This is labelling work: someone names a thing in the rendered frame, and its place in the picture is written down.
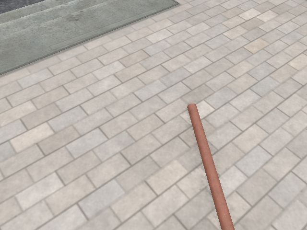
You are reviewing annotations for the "stairs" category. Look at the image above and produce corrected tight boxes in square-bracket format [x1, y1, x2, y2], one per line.
[0, 0, 109, 37]

